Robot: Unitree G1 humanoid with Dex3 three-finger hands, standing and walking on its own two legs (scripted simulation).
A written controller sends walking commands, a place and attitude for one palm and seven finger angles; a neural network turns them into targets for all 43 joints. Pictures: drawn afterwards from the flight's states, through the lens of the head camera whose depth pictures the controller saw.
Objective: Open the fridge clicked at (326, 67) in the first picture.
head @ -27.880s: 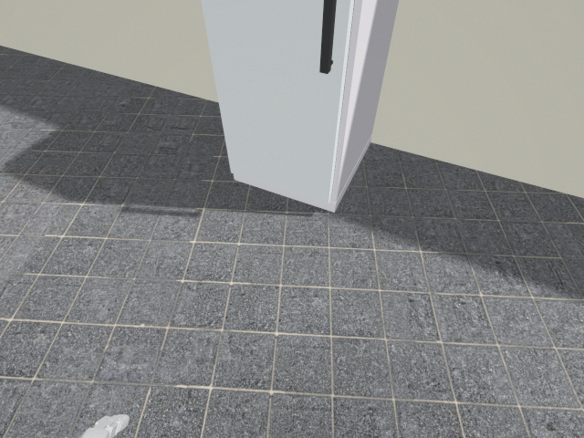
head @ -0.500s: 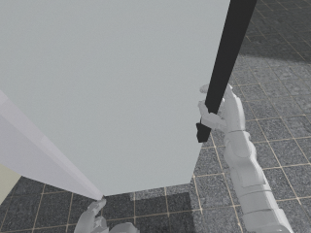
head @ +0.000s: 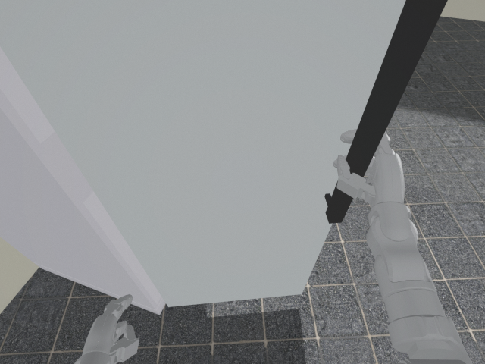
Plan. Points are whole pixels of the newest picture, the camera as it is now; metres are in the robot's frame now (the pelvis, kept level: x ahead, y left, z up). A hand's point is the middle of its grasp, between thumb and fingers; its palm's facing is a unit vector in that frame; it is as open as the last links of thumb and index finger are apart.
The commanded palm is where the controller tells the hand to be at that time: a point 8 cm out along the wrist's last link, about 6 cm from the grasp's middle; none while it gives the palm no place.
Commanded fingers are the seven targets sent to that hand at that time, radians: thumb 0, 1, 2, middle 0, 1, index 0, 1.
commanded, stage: stop walking and hold the door back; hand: right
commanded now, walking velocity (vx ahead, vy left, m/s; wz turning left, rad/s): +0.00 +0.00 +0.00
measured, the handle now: (366, 118) +0.44 -0.16 +0.19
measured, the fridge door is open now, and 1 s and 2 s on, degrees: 66 64 64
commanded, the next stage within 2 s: loosen the grip on the handle in 0.06 s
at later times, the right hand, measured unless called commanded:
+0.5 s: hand (344, 171) +0.40 -0.14 +0.11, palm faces +0.11 +0.98 -0.14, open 11.2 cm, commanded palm +0.36 -0.19 +0.12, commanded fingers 0.00 0.55 -0.20 0.34 1.27 0.34 1.27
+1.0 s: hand (370, 175) +0.40 -0.18 +0.11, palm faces +0.16 +0.98 -0.12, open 14.6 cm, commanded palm +0.37 -0.23 +0.12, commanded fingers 0.00 0.55 -0.20 0.25 1.15 0.25 1.15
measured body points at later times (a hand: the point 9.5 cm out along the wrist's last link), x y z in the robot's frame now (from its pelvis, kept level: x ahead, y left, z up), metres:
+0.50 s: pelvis -0.02 +0.03 -0.01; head -0.01 +0.03 +0.44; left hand +0.07 +0.29 -0.12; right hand +0.39 -0.19 +0.12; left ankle +0.03 +0.12 -0.74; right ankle +0.01 -0.10 -0.74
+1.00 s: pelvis +0.01 +0.02 -0.01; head +0.03 +0.02 +0.44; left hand +0.15 +0.27 -0.11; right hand +0.38 -0.24 +0.11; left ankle +0.03 +0.12 -0.74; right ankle +0.01 -0.10 -0.74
